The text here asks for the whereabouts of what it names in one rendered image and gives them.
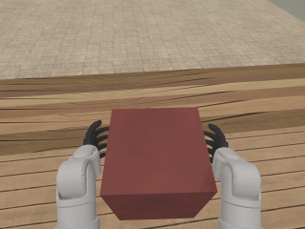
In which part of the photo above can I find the carton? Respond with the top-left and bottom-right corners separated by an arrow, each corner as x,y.
99,107 -> 217,220

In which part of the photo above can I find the robot right forearm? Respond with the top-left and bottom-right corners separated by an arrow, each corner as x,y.
213,147 -> 264,229

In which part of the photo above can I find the left robot hand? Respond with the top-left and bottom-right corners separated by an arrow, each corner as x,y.
83,120 -> 110,159

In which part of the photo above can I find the right robot hand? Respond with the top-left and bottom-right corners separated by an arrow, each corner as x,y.
203,123 -> 229,164

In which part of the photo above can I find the robot left forearm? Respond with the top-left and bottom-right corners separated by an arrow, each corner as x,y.
53,144 -> 102,229

